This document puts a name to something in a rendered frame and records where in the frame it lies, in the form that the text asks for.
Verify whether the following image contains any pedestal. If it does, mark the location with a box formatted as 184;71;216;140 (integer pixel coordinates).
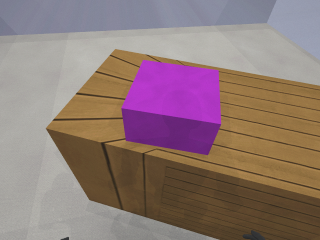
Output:
46;49;320;240

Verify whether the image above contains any right robot hand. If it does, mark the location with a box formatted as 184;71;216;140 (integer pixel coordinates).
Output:
242;230;266;240

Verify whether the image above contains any carton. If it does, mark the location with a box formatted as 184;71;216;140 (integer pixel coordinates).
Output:
121;60;221;155

